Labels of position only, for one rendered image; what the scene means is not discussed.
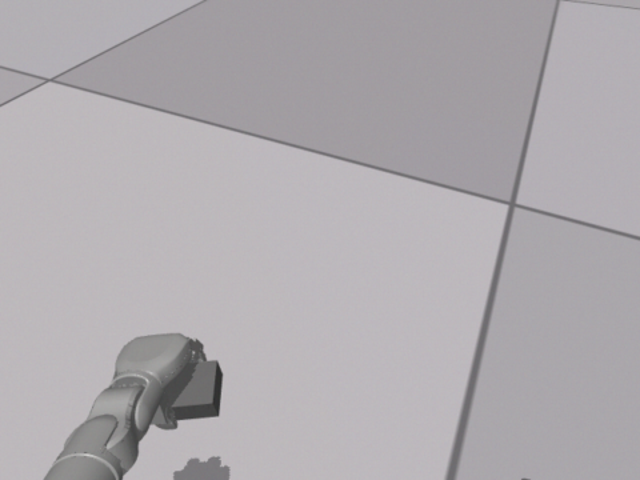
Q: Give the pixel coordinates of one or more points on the left robot arm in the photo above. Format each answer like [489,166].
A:
[105,445]

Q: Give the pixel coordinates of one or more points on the small box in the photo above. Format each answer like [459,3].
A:
[196,391]

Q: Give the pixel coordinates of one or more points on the left robot hand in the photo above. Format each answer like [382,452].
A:
[163,356]

